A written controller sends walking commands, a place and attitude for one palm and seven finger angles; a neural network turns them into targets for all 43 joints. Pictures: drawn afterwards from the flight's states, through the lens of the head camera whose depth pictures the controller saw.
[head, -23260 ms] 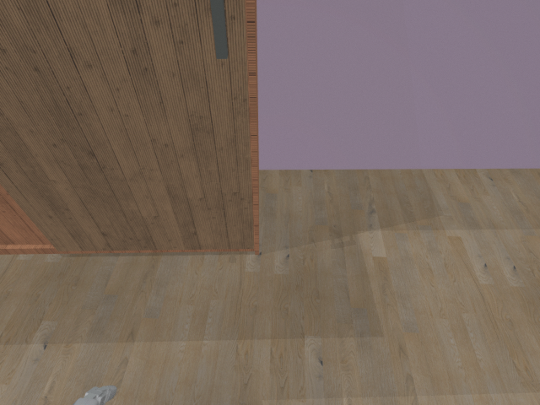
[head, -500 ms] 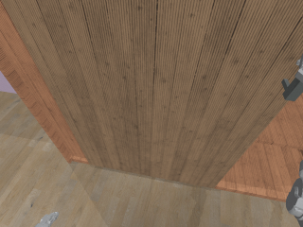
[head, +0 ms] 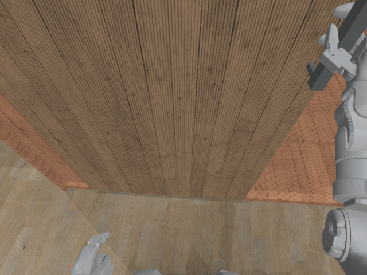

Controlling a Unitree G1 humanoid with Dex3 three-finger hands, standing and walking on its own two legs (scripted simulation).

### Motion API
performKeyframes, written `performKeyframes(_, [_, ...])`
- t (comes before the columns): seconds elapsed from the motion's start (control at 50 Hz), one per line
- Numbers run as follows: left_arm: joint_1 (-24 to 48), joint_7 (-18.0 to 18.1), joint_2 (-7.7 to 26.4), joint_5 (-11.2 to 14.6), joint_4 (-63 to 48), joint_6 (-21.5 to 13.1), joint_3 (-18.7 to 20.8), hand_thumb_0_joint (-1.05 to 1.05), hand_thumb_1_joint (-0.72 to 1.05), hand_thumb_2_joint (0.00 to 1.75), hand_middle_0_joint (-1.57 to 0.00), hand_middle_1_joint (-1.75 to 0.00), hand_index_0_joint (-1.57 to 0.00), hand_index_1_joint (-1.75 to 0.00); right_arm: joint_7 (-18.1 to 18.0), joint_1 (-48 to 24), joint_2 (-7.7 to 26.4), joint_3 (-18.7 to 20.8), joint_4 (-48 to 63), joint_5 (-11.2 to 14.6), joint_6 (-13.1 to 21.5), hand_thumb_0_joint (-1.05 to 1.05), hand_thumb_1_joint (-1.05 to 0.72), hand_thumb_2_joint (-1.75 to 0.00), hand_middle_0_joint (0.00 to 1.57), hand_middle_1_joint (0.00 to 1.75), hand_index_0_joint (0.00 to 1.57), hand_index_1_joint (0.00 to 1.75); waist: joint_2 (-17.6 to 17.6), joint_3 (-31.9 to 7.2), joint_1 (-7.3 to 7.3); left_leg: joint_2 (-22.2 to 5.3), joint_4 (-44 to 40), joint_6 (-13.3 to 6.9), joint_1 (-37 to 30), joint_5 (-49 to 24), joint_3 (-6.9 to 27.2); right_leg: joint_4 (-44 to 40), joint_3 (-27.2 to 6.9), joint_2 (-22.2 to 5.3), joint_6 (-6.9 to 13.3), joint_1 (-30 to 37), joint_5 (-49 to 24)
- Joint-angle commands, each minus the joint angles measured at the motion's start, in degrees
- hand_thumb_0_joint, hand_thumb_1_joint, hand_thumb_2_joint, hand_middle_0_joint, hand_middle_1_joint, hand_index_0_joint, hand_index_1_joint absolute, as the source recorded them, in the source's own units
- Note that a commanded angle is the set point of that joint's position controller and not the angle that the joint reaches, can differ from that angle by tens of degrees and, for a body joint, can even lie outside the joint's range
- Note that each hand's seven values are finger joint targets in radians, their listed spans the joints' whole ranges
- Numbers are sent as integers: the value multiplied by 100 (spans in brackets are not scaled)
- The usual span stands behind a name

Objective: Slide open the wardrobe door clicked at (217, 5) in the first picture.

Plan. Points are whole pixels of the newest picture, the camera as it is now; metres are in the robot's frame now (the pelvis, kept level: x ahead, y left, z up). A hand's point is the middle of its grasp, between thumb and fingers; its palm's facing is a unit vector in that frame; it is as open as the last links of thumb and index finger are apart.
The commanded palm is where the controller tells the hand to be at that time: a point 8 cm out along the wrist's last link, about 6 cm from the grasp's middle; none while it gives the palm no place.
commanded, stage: stop walking and hold the door there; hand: right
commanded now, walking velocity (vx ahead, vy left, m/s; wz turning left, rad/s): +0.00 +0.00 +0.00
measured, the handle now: (341, 29) +0.49 -0.23 +0.26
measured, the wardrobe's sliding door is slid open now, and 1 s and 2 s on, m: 0.65 0.64 0.64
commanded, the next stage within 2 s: loosen the grip on the handle in 0.28 s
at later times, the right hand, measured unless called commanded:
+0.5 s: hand (337, 47) +0.45 -0.22 +0.25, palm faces +0.20 +0.98 -0.04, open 6.6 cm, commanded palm +0.42 -0.25 +0.24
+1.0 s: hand (329, 52) +0.45 -0.21 +0.24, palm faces +0.23 +0.96 -0.12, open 14.4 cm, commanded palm +0.41 -0.26 +0.24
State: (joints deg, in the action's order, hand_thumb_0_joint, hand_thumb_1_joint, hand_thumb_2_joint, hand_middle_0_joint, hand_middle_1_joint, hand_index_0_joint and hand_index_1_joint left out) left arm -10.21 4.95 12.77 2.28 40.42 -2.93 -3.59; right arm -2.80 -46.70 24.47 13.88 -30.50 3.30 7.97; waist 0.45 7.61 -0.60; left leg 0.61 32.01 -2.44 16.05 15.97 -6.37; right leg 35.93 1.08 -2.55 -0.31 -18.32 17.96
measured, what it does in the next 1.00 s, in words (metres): stands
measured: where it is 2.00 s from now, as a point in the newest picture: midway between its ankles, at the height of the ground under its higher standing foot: outside the picture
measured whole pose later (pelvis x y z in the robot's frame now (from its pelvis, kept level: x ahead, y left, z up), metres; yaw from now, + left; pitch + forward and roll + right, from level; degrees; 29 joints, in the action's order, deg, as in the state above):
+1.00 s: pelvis -0.02 -0.02 +0.00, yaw +3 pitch +4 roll +0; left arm -22.4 3.7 16.0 0.9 42.9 -9.5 -0.4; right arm -1.7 -47.1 26.8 18.3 -44.8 1.5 14.9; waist -0.3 -1.1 -4.5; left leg 0.2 31.0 -1.0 22.4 12.7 -2.1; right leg 31.9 4.6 -1.6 1.1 -22.1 14.0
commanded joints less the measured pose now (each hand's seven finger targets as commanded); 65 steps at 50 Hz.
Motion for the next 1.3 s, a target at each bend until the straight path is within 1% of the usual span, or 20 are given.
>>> performKeyframes(0.0, [145,77,970,21,-689,-196,418,0,90,90,-20,-30,-20,-30,-84,-2077,928,-37,1149,2,267,0,-90,-90,45,140,45,140,391,-2682,139,-507,3,349,-645,-1821,532,-925,-888,-991,414,1591,-3600])
performKeyframes(0.04, [161,-3,839,16,-725,-111,367,0,90,90,-20,-30,-20,-30,-2,-1781,360,-452,903,29,260,0,-90,-90,45,140,45,140,1107,-2394,92,-219,44,359,-362,-6,570,-1089,-1294,-1389,719,1431,-3528])
performKeyframes(0.08, [137,1,937,-54,-725,-79,395,0,90,90,-20,-30,-20,-30,-40,-1848,714,-218,895,-91,300,0,-90,-90,45,140,45,140,1007,-1922,128,-205,-105,306,-490,318,504,-1230,-1192,-1324,680,848,-3000])
performKeyframes(0.12, [38,30,1061,-24,-724,-25,477,0,90,90,-20,-30,-20,-30,-104,-1854,1215,148,1010,-101,361,0,-90,-90,45,140,45,140,481,-2221,129,-318,-531,262,-913,-921,595,-827,-900,-1042,435,849,-3053])
performKeyframes(0.18, [5,32,942,36,-818,27,485,0,90,90,-20,-30,-20,-30,-88,-1691,973,-57,942,-77,314,0,-90,-90,45,140,45,140,-42,-2635,43,-945,-571,69,-1377,-2497,989,-355,-243,-552,50,637,-2242])
performKeyframes(0.34, [-5,133,967,31,-767,168,440,0,90,90,-20,-30,-20,-30,-144,-1435,1279,245,446,-26,257,0,-90,-90,45,140,45,140,-150,-2524,67,-807,-560,202,-1160,-2207,797,-690,-423,-612,156,682,-2238])
performKeyframes(0.36, [-149,-113,934,-23,-771,-268,840,0,90,90,-20,-30,-20,-30,35,-6677,4019,1700,1097,-859,371,0,-90,-90,45,140,45,140,-605,-2000,140,-525,-1178,358,-997,-2783,1244,-346,574,-153,252,525,-1696])
performKeyframes(0.38, [-435,-194,934,-236,-547,-644,645,0,90,90,-20,-30,-20,-30,276,-5229,1932,803,-1526,-734,-190,0,-78,-84,45,140,45,140,-616,-3760,-598,-111,-36,-170,-1068,-3758,543,-994,232,329,276,424,-2902])
performKeyframes(0.42, [-815,-193,1039,-61,-438,-667,746,0,90,90,-20,-30,-20,-30,480,-2975,802,529,-1072,-281,-188,0,-54,-73,45,140,45,140,66,-3744,-235,-157,-117,-79,-360,-2876,255,-631,-88,50,-17,1293,-3792])
performKeyframes(0.46, [-626,-173,1086,-187,-381,-677,722,0,90,90,-20,-30,-20,-30,415,-3268,1637,1255,-442,14,259,0,-30,-61,45,140,45,140,1186,-3409,-37,-148,-495,-42,2,-1756,444,-753,-94,3,-127,1652,-2825])
performKeyframes(0.52, [-598,-312,930,-198,-485,-788,596,0,90,90,-20,-30,-20,-30,69,-3790,662,26,-583,-425,758,0,7,-43,45,140,45,140,211,-2171,-508,-103,-634,-1,635,-618,385,-868,-144,20,155,653,-991])
performKeyframes(0.58, [-654,-324,1084,-159,-561,-860,595,0,90,90,-20,-30,-20,-30,-163,-3542,1019,124,-1031,-624,1047,0,43,-26,44,138,44,138,-489,-1913,-563,-76,-609,79,992,421,488,-1061,-296,51,229,165,648])
performKeyframes(0.7, [-816,-206,1140,-113,-463,-1009,546,0,90,90,-20,-30,-20,-30,67,-4180,1201,-41,-1291,-518,1237,0,55,-20,36,128,36,128,147,-2404,-591,-92,-559,79,989,826,718,-861,-161,193,200,62,1048])
performKeyframes(0.74, [-915,-178,1170,-117,-446,-1021,561,0,90,90,-20,-30,-20,-30,75,-4337,1455,109,-1100,-505,1234,0,55,-20,33,125,33,125,472,-2679,-563,-111,-556,72,893,747,764,-868,-194,196,193,134,1019])
performKeyframes(0.76, [-920,-150,1219,-124,-494,-1005,612,0,90,90,-20,-30,-20,-30,51,-4118,2249,820,-734,-468,1263,0,55,-20,32,123,32,123,421,-3174,-264,-127,-537,49,419,720,811,-910,-186,181,200,196,848])
performKeyframes(0.88, [-815,-107,1170,-99,-543,-978,564,0,90,90,-20,-30,-20,-30,55,-3209,1717,579,-349,-172,1136,0,55,-20,25,115,25,115,231,-2462,-275,-83,-702,60,261,323,743,-1012,-89,112,277,106,321])
performKeyframes(1.02, [-795,-54,1120,-89,-595,-873,615,0,90,90,-20,-30,-20,-30,55,-2401,1750,880,651,45,950,0,55,-20,25,115,25,115,-48,-2721,-84,-79,-672,77,-395,-964,671,-920,54,99,293,472,-1150])
performKeyframes(1.04, [-846,-58,1102,-73,-495,-856,568,0,90,90,-20,-30,-20,-30,70,-2628,1279,445,233,27,862,0,55,-20,25,115,25,115,-106,-2304,-362,-59,-712,124,-17,-896,645,-919,39,113,285,404,-995])
performKeyframes(1.12, [-808,-39,1100,-104,-609,-752,605,0,90,90,-20,-30,-20,-30,-18,-2287,1997,1057,753,-112,747,0,55,-20,25,115,25,115,222,-2799,-64,-97,-578,96,-376,-1384,643,-835,76,148,287,597,-1507])
performKeyframes(1.28, [-639,35,1012,-27,-778,-522,533,0,90,90,-20,-30,-20,-30,297,-1802,2150,1374,658,123,362,0,55,-20,25,115,25,115,-116,-2821,18,-120,-536,157,-767,-2046,646,-853,152,179,257,460,-1812])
